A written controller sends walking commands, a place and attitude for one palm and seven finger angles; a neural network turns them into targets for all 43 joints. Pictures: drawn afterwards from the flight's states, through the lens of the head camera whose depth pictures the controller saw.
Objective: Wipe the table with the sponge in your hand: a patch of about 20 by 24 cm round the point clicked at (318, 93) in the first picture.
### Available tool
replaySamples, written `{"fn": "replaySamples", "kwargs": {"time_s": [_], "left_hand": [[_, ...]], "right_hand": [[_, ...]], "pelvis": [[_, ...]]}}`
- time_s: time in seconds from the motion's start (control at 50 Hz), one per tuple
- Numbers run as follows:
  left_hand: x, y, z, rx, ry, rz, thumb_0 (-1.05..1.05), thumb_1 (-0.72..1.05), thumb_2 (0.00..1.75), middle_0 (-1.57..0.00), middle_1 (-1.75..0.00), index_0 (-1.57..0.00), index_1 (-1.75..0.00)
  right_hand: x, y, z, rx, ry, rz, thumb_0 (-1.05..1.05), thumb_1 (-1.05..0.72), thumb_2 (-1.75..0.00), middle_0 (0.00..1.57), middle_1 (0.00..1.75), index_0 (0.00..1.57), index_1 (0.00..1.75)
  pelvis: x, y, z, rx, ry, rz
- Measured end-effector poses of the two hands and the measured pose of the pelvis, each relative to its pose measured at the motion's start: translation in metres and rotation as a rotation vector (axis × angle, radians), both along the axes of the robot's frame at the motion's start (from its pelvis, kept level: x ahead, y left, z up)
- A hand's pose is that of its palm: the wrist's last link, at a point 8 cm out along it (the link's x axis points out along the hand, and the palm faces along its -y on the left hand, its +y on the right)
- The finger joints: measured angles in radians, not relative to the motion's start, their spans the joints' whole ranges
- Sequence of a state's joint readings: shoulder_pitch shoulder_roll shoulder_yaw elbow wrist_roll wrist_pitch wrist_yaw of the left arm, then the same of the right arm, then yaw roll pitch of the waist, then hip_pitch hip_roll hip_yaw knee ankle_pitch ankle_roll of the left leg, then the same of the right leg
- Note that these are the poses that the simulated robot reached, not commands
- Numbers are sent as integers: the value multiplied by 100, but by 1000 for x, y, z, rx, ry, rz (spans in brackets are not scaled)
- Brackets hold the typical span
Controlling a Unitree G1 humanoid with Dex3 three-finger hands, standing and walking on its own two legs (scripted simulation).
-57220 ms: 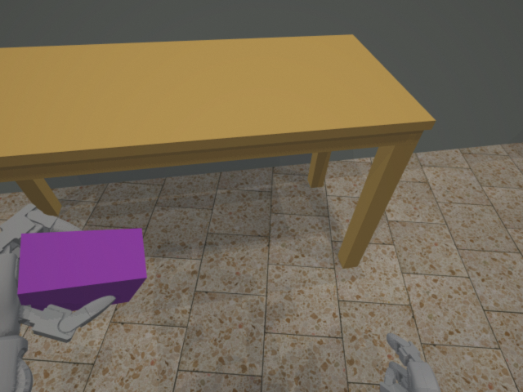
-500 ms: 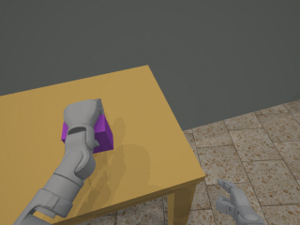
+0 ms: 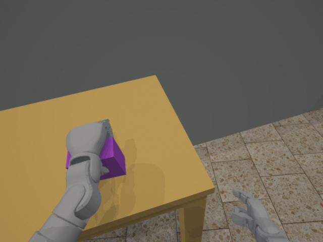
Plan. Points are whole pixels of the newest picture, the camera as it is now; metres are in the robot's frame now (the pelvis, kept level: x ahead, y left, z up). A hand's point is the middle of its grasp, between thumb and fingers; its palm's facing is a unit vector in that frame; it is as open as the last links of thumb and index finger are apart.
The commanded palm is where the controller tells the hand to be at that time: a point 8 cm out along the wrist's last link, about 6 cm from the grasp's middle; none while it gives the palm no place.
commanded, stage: slide across to the third lane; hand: left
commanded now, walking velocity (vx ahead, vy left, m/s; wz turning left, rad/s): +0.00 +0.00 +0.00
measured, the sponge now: (101, 164) +0.30 +0.21 +0.05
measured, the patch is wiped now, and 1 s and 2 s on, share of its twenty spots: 0.55 0.85 0.95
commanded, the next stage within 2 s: wipe forward along the third lane in 0.74 s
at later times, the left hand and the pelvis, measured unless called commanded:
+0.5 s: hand (114, 154) +0.29 +0.15 +0.11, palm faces +0.07 -0.11 -0.99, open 10.0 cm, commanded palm +0.26 +0.15 +0.17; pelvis -0.02 -0.02 +0.00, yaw +0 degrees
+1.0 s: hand (136, 147) +0.31 +0.10 +0.11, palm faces +0.09 -0.19 -0.98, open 10.0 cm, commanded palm +0.29 +0.11 +0.16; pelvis -0.02 -0.02 +0.00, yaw -1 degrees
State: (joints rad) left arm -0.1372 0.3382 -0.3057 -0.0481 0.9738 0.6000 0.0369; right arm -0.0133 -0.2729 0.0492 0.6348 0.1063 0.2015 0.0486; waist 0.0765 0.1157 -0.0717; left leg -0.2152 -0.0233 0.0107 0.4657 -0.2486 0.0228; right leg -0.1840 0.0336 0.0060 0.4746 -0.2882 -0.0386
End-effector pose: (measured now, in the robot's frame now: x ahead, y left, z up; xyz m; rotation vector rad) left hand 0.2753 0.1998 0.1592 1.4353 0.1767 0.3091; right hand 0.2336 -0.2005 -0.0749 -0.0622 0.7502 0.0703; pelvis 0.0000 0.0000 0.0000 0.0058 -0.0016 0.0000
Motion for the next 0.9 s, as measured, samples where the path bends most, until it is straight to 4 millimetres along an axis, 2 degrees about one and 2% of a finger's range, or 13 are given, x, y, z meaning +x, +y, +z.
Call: {"fn": "replaySamples", "kwargs": {"time_s": [0.14, 0.22, 0.36, 0.52, 0.72, 0.9], "left_hand": [[-22, -10, -1, -28, -20, -23, 1, -54, 101, -73, -148, -77, -145], [-25, -14, -1, -28, -16, -19, 1, -54, 102, -74, -148, -78, -145], [-20, -23, 1, -9, 10, -30, 1, -55, 102, -76, -146, -80, -143], [-11, -48, 3, 3, 20, -98, 1, -57, 102, -77, -145, -81, -141], [2, -76, 4, -25, -5, -162, 1, -57, 102, -78, -144, -82, -140], [7, -92, 3, -49, -20, -201, 1, -57, 102, -78, -144, -82, -140]], "right_hand": [[1, -5, 5, 5, -29, 0, 1, -91, -90, 20, 30, 20, 30], [0, -9, 6, -10, -31, 2, 1, -91, -90, 20, 30, 20, 30], [-5, -12, 4, -16, -31, -2, 1, -91, -90, 20, 30, 20, 30], [-12, -12, 0, 4, -28, -6, 1, -91, -90, 20, 30, 20, 30], [-19, -15, -4, 17, -9, -9, 1, -91, -90, 20, 30, 20, 30], [-17, -24, -2, 9, 6, -21, 1, -91, -90, 20, 30, 20, 30]], "pelvis": [[-3, -6, 0, 2, -17, -7], [-8, -10, 0, 2, -27, -3], [-16, -14, 0, 5, -36, 3], [-19, -16, 1, 7, -42, 4], [-18, -20, 1, 9, -40, 1], [-16, -23, 1, 9, -35, -6]]}}
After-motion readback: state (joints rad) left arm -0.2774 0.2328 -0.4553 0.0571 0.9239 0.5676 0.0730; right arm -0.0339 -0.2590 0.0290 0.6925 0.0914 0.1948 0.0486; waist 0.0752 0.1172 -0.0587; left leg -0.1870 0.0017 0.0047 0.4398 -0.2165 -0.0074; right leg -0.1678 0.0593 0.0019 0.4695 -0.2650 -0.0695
